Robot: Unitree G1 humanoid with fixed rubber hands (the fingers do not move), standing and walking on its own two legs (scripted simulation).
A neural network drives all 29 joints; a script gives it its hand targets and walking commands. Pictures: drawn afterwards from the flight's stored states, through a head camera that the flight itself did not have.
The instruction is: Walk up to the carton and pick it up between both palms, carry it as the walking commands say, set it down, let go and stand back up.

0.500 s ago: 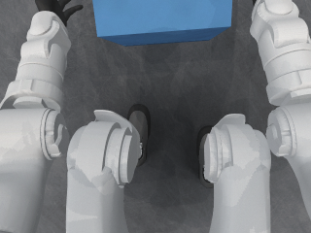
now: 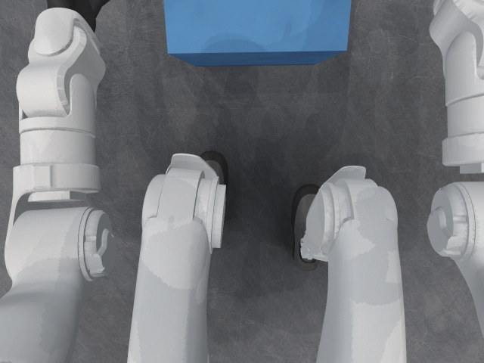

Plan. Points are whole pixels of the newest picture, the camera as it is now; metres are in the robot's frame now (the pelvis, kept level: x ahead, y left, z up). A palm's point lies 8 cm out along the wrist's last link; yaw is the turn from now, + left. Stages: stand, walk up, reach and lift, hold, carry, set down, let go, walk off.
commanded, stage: set down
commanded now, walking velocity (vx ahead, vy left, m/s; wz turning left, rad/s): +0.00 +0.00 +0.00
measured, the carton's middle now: out of the picture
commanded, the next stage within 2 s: let go in 0.92 s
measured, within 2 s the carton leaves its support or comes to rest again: neither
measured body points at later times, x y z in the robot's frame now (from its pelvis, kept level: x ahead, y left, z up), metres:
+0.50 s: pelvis -0.01 +0.01 +0.12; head +0.37 +0.02 +0.36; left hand +0.52 +0.26 -0.01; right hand +0.57 -0.16 -0.01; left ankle +0.15 +0.12 -0.39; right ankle +0.09 -0.11 -0.39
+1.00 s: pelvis +0.00 +0.01 +0.23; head +0.36 +0.03 +0.49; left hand +0.52 +0.26 +0.09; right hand +0.57 -0.16 +0.10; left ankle +0.15 +0.12 -0.39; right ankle +0.09 -0.11 -0.39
